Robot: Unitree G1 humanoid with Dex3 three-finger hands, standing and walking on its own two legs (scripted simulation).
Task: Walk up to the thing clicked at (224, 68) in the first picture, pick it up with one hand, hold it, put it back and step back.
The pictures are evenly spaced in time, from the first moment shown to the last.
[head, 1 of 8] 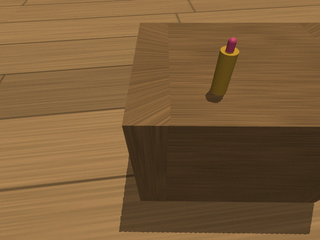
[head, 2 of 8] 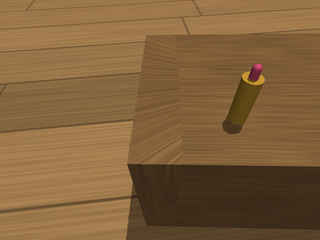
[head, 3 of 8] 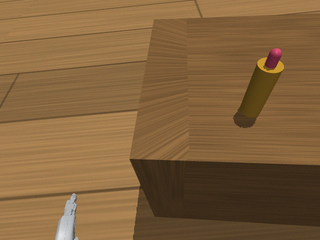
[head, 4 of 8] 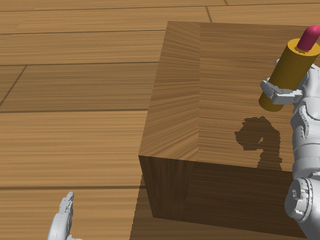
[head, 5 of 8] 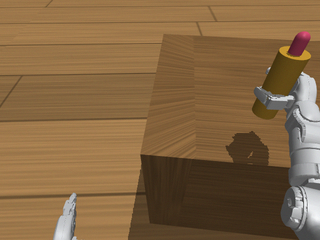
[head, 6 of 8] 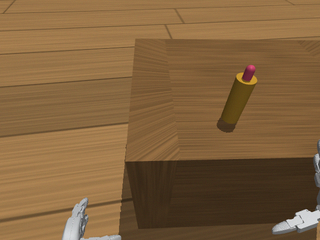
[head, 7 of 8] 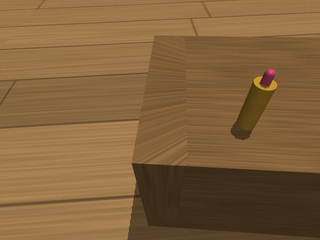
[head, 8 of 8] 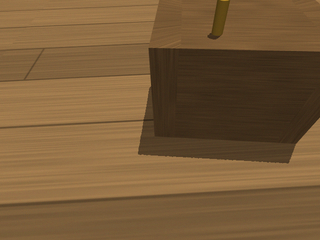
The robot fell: no
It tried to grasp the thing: yes
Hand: right
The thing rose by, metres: 0.24
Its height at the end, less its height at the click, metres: +0.00
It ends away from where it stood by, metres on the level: 0.01
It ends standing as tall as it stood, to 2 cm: yes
